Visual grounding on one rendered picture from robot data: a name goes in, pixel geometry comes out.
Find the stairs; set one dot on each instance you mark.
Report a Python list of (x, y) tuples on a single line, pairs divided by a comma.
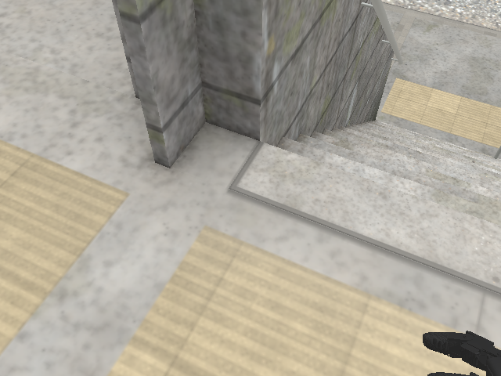
[(441, 172)]

